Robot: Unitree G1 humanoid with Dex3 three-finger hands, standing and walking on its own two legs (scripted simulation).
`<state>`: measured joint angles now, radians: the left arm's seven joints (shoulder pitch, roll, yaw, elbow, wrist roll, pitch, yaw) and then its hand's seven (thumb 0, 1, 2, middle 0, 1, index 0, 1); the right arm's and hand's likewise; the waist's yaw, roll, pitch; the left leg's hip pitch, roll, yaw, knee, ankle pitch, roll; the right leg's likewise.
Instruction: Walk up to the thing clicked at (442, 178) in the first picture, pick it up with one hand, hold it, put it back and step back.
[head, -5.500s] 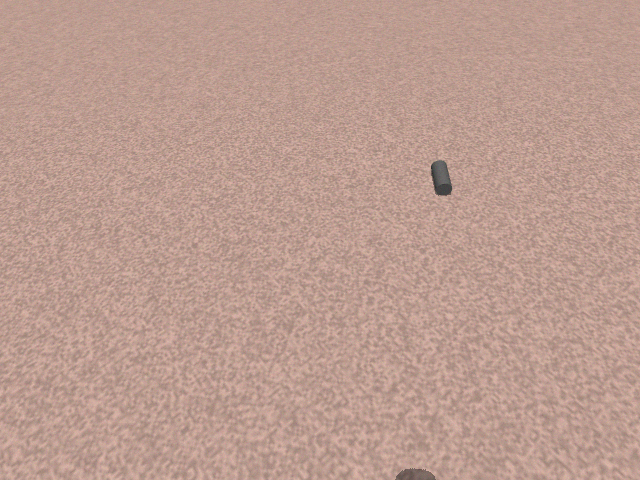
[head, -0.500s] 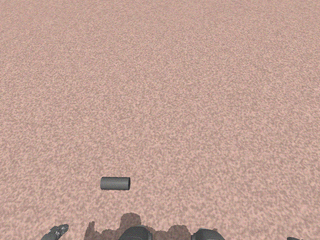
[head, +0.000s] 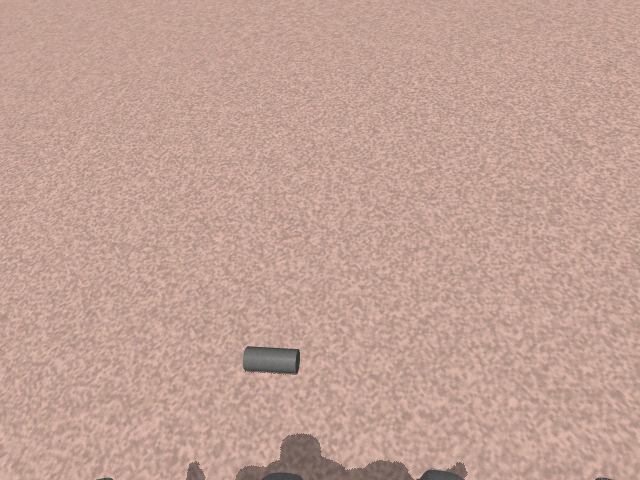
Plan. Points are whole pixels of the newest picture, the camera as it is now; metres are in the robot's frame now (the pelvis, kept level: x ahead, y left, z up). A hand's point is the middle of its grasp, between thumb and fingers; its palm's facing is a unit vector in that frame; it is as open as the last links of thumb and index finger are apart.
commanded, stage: walk up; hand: left
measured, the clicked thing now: (271, 359) +0.51 +0.28 -0.71
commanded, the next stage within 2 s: stand in 1.36 s
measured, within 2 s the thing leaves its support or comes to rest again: neither
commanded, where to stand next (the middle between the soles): +0.09 +0.01 m, yaw -3 degrees
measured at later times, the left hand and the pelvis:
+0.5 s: hand out of the picture +0.11 +0.26 -0.12, palm faces -0.01 -0.93 -0.36, open 7.4 cm; pelvis +0.02 +0.00 +0.02, yaw -1 degrees
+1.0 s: hand out of the picture +0.12 +0.26 -0.12, palm faces -0.05 -0.94 -0.34, open 7.4 cm; pelvis +0.01 +0.01 +0.03, yaw -2 degrees
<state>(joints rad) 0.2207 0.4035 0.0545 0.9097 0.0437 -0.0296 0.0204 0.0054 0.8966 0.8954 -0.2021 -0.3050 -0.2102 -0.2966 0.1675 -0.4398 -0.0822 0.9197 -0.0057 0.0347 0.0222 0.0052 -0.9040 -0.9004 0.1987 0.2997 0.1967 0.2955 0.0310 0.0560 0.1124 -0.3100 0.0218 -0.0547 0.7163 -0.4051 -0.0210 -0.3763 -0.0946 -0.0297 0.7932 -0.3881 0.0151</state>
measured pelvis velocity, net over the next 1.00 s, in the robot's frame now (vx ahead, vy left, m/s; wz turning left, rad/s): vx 0.01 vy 0.01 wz -0.04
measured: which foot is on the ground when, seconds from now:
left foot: down 0.00-1.00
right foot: down 0.00-1.00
